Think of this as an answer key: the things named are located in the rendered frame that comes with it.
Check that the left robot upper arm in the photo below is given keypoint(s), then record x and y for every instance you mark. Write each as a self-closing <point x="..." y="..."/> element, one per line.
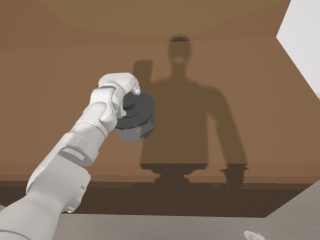
<point x="59" y="188"/>

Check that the pot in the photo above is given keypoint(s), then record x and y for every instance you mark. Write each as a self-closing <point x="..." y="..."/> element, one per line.
<point x="139" y="133"/>

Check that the lid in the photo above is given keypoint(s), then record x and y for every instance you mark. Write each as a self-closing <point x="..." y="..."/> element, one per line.
<point x="139" y="115"/>

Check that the left robot hand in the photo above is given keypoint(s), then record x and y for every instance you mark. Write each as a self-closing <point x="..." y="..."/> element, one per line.
<point x="127" y="82"/>

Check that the table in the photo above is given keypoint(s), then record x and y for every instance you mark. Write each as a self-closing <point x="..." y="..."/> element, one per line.
<point x="237" y="125"/>

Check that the knob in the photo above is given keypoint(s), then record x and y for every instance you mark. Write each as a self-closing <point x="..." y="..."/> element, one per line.
<point x="129" y="102"/>

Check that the right robot hand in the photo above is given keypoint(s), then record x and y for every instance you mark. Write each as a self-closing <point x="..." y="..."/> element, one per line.
<point x="253" y="236"/>

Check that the robot left forearm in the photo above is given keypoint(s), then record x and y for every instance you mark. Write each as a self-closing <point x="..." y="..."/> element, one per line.
<point x="81" y="144"/>

